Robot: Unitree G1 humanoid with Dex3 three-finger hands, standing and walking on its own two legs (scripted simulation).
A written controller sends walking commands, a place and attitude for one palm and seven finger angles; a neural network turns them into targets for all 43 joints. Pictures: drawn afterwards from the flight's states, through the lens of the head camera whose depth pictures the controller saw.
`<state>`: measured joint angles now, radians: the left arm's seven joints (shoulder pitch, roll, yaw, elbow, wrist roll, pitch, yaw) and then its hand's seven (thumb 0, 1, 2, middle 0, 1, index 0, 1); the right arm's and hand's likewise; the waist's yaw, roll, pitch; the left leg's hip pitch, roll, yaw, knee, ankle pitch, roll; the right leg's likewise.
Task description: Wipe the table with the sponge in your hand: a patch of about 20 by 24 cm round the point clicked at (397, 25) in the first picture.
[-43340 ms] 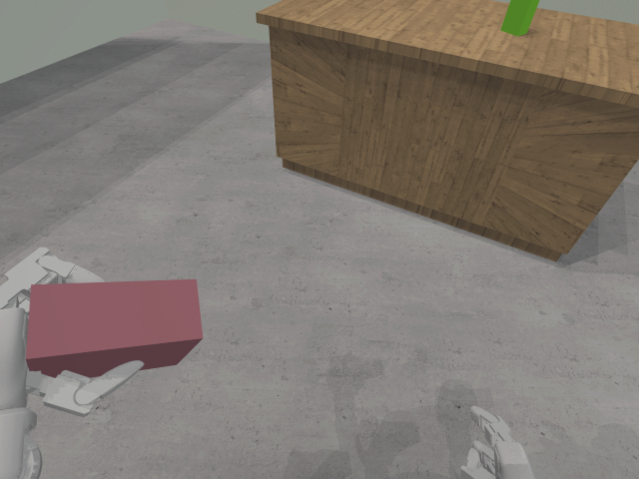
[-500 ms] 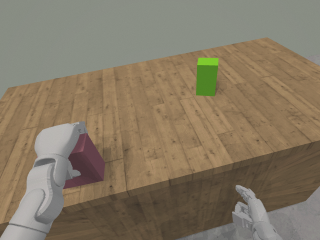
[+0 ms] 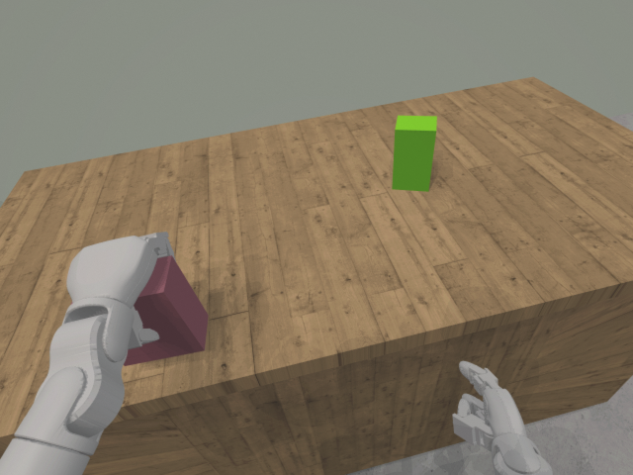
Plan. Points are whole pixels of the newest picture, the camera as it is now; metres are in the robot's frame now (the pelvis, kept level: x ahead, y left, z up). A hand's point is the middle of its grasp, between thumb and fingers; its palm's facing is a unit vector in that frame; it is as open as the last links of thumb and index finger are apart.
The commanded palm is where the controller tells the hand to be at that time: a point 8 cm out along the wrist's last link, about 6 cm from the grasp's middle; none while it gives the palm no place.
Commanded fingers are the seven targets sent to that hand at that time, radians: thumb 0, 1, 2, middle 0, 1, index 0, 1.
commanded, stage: lower the sponge onto the table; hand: left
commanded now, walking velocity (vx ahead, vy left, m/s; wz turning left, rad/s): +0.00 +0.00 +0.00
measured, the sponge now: (154, 323) +0.26 +0.28 +0.07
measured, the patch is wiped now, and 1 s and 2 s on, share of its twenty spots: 0.00 0.00 0.25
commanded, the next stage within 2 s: wipe forward along the first lane in 1.12 s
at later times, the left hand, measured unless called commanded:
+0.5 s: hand (129, 299) +0.26 +0.29 +0.12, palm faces +0.07 -0.08 -0.99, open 10.1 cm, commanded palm +0.23 +0.28 +0.19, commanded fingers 0.00 0.10 1.30 -1.20 -1.60 -1.20 -1.60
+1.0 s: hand (138, 316) +0.25 +0.28 +0.10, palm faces +0.03 -0.08 -1.00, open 10.1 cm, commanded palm +0.23 +0.27 +0.17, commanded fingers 0.00 0.10 1.30 -1.20 -1.60 -1.20 -1.60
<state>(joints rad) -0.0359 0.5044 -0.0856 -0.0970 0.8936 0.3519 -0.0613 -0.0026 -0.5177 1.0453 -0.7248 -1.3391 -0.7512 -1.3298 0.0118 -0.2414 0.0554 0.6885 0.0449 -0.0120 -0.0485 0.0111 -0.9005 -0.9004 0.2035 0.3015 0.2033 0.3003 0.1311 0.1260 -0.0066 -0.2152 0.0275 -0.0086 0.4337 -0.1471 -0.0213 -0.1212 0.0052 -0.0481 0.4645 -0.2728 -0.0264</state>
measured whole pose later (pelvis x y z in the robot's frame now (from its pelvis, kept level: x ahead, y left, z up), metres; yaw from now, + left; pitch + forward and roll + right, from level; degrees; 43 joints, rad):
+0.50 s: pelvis +0.00 +0.01 +0.00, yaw +0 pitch -4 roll +0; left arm -0.03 0.51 -0.06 -0.08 0.89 0.33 -0.06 0.00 -0.52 1.05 -0.72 -1.34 -0.75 -1.33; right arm 0.03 -0.25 0.05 0.70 0.04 -0.02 -0.05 0.01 -0.90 -0.90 0.20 0.30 0.20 0.30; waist 0.13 0.12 0.00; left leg -0.22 0.03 -0.01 0.44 -0.14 -0.01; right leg -0.12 0.00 -0.04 0.46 -0.26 -0.02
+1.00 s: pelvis -0.01 +0.01 +0.00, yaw +0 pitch -5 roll +0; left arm -0.02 0.47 -0.11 -0.02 0.92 0.33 -0.03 0.00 -0.52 1.05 -0.72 -1.34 -0.75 -1.33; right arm 0.03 -0.24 0.05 0.70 0.05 -0.01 -0.06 0.01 -0.90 -0.90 0.20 0.30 0.20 0.30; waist 0.13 0.12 0.00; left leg -0.22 0.02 -0.01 0.44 -0.14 -0.01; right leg -0.12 0.00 -0.05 0.46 -0.26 -0.02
